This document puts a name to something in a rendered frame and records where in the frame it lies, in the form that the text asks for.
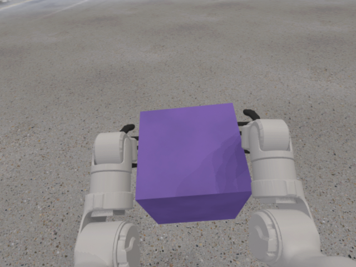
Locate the left robot forearm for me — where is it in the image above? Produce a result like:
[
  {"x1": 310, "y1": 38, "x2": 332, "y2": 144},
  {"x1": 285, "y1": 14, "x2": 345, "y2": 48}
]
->
[{"x1": 74, "y1": 131, "x2": 137, "y2": 264}]

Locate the carton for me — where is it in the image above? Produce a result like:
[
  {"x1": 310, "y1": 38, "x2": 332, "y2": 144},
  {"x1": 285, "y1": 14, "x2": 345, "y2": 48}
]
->
[{"x1": 135, "y1": 103, "x2": 252, "y2": 224}]

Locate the left robot upper arm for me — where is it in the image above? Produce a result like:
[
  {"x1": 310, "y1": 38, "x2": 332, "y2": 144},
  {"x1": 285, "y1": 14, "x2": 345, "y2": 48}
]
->
[{"x1": 74, "y1": 221, "x2": 141, "y2": 267}]

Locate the robot right hand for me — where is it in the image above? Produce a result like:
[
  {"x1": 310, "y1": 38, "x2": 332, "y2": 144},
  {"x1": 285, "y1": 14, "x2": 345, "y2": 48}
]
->
[{"x1": 238, "y1": 109, "x2": 260, "y2": 154}]

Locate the right robot upper arm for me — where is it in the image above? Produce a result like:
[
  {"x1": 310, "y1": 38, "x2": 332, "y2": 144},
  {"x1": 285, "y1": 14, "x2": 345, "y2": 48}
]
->
[{"x1": 249, "y1": 209, "x2": 356, "y2": 267}]

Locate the right robot forearm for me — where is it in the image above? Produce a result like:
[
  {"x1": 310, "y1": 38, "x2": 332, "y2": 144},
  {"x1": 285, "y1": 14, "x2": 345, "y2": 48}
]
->
[{"x1": 241, "y1": 119, "x2": 320, "y2": 239}]

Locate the robot left hand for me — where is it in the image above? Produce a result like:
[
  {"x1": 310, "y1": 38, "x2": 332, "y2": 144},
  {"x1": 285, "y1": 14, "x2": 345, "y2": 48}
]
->
[{"x1": 120, "y1": 124, "x2": 139, "y2": 168}]

